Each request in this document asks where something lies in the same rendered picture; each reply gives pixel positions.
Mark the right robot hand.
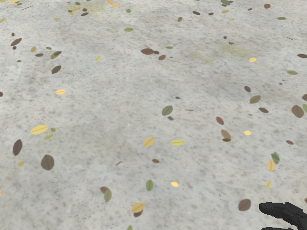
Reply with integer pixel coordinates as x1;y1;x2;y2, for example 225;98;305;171
259;202;307;230

